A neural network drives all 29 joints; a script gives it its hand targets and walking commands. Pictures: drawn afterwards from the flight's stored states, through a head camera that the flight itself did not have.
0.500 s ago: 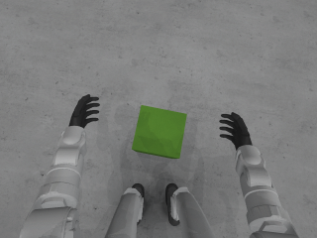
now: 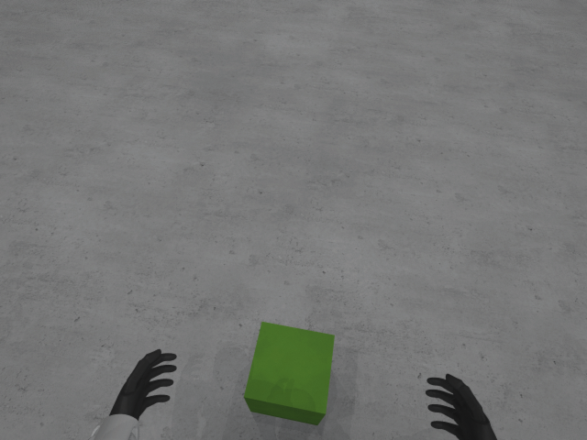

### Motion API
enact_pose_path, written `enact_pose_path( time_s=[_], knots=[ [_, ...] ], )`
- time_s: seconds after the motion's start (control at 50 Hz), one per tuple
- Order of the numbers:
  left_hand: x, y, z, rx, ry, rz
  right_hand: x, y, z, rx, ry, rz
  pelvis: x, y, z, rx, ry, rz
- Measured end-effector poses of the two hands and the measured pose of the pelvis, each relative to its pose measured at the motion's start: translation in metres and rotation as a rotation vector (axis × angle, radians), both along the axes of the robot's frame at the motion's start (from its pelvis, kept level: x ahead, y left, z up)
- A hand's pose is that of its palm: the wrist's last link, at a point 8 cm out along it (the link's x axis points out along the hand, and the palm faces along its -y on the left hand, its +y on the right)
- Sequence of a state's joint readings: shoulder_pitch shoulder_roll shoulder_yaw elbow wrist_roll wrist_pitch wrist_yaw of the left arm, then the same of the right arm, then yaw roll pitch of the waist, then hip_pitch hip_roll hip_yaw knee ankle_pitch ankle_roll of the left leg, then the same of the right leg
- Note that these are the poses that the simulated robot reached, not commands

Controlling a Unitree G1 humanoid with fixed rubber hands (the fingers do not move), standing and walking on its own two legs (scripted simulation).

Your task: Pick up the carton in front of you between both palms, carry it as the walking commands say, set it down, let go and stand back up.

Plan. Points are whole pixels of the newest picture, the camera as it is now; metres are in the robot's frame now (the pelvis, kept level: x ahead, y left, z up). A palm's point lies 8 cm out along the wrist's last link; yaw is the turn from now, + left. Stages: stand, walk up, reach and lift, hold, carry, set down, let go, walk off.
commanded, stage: let go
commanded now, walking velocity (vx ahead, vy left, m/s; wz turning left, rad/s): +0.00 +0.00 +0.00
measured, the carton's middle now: (290, 375) +0.35 +0.00 -0.65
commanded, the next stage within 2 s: stand in 0.48 s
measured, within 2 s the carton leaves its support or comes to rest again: neither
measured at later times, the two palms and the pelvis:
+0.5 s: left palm out of the picture +0.14 +0.24 -0.07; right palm out of the picture +0.14 -0.23 -0.06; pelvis -0.02 +0.00 +0.00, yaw +0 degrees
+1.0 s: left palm out of the picture +0.10 +0.30 -0.09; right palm out of the picture +0.13 -0.28 -0.09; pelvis -0.01 +0.01 +0.00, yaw +0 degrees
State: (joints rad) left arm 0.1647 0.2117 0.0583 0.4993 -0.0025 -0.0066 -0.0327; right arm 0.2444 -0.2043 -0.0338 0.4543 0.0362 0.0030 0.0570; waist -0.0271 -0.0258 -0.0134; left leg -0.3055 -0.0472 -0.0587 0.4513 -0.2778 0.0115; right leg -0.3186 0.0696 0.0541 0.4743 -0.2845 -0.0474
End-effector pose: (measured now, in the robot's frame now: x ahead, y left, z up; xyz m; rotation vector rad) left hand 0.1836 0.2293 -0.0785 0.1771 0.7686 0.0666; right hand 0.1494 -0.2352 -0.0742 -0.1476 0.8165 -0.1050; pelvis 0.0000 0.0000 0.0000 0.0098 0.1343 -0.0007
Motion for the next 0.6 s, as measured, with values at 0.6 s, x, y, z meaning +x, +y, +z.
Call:
enact_pose_path(
  time_s=[0.6],
  knots=[
    [-0.061, 0.041, 0.000, 0.135, 0.069, 0.038, -0.013, -0.018, 0.003, -0.142, -0.004, 0.001, -0.022, 0.006, -0.004, -0.011, -0.163, 0.000]
  ],
)
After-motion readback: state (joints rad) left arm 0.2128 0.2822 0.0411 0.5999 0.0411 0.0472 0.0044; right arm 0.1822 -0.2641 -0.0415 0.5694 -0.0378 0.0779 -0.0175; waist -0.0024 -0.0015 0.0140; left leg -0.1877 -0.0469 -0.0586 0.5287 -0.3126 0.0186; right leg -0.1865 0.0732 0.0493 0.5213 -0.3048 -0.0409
